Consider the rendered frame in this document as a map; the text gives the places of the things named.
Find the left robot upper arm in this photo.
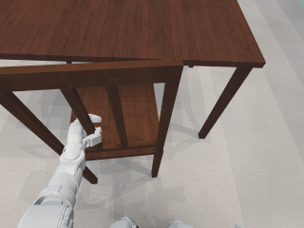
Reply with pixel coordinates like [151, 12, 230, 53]
[20, 204, 74, 228]

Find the robot right shin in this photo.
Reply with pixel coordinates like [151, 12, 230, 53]
[170, 220, 182, 227]

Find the robot left forearm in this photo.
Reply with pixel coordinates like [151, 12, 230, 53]
[17, 142, 86, 228]

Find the robot shin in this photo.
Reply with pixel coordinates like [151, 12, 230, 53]
[121, 217, 132, 222]
[170, 220, 182, 227]

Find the robot left hand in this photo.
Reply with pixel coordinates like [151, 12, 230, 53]
[66, 114, 102, 149]

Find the robot left shin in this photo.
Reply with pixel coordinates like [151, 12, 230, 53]
[121, 217, 132, 222]

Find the chair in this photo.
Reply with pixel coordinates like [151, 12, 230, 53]
[0, 58, 184, 184]

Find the table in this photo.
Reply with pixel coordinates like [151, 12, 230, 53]
[0, 0, 266, 139]

